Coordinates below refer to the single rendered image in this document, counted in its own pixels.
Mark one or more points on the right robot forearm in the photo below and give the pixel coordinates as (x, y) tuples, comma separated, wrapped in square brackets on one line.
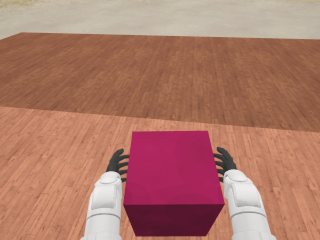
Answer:
[(246, 209)]

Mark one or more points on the left robot forearm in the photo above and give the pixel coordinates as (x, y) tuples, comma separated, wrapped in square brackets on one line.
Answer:
[(104, 209)]

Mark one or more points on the carton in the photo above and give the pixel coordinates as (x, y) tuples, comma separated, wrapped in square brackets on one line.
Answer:
[(172, 185)]

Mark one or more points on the robot left hand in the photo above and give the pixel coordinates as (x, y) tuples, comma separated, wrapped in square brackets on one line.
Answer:
[(114, 164)]

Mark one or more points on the robot right hand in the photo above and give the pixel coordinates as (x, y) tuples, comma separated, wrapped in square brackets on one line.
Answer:
[(227, 164)]

